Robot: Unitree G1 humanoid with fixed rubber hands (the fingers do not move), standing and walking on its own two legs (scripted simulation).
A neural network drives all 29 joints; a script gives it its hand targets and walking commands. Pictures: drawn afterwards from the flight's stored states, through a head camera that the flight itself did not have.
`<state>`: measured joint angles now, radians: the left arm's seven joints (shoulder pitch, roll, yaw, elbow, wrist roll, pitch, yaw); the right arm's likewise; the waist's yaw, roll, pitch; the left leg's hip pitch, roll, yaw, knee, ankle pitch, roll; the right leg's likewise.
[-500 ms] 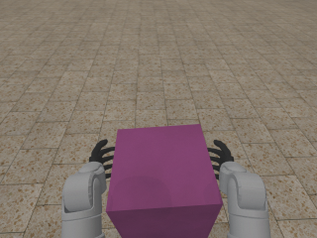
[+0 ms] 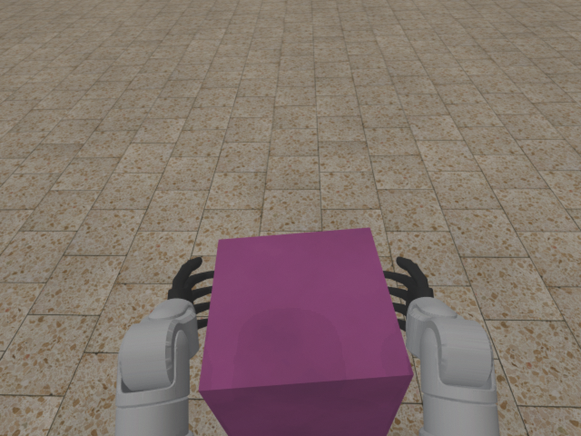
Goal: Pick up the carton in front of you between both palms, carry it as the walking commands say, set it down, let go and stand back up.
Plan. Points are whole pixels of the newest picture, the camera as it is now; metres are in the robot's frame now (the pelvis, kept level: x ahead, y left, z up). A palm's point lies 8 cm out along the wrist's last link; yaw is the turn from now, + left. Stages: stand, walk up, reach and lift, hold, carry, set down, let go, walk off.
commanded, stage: carry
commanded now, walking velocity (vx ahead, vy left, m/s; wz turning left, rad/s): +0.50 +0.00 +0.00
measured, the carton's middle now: (303, 344) +0.26 +0.00 -0.01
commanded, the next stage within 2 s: none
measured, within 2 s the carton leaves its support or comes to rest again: neither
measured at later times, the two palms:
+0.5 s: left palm (207, 155) +0.59 +0.18 +0.08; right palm (365, 158) +0.57 -0.12 +0.08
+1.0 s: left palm (234, 97) +0.81 +0.15 +0.08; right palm (363, 97) +0.80 -0.15 +0.08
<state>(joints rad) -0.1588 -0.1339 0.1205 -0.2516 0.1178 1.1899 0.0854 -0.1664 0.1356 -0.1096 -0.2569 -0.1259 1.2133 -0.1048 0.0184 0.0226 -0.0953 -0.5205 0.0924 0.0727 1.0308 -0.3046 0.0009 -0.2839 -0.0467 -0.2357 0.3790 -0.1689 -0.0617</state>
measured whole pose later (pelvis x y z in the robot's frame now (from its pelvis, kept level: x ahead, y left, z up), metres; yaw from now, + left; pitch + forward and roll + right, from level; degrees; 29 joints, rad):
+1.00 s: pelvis +0.54 +0.01 -0.01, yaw -1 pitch +3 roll -1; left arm -0.19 -0.14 0.12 -0.32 0.11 1.19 0.08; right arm -0.18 0.14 -0.11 -0.33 -0.13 1.21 -0.10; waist 0.00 0.03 -0.08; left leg -0.17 0.07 0.11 0.47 -0.34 -0.03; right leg -0.31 -0.03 -0.23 0.46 -0.20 -0.05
